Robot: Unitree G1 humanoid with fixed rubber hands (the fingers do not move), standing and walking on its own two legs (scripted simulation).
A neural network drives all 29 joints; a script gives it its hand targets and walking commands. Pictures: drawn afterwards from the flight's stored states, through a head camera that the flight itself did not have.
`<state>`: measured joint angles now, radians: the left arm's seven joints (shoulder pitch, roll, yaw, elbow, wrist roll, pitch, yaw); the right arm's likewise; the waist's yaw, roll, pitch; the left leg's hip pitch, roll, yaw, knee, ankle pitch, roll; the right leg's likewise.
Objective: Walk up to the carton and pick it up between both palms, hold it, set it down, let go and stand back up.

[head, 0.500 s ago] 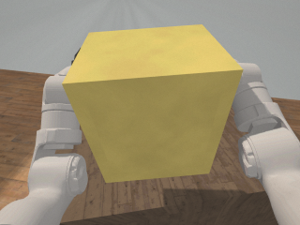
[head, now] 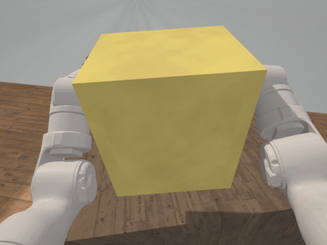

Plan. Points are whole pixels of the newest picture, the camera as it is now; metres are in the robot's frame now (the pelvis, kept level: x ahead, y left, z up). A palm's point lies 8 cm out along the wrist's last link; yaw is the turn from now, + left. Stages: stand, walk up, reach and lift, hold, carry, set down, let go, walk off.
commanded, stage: hold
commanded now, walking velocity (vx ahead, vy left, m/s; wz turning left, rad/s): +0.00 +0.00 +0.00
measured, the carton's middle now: (168, 113) +0.29 +0.00 +0.27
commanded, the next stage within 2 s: none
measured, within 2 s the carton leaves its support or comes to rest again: neither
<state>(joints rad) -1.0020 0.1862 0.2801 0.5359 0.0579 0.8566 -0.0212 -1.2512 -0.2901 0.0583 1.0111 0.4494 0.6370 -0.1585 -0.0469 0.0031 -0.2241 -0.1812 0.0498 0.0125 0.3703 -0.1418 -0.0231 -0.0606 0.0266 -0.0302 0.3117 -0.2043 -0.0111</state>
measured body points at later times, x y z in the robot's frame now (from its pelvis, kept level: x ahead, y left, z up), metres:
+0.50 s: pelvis +0.00 +0.01 +0.00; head -0.10 +0.03 +0.44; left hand +0.38 +0.17 +0.31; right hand +0.38 -0.16 +0.34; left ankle +0.04 +0.13 -0.75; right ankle -0.02 -0.11 -0.75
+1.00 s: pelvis +0.01 +0.01 +0.00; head -0.08 +0.03 +0.44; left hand +0.39 +0.17 +0.30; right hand +0.40 -0.15 +0.32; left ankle +0.04 +0.13 -0.75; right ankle -0.02 -0.11 -0.75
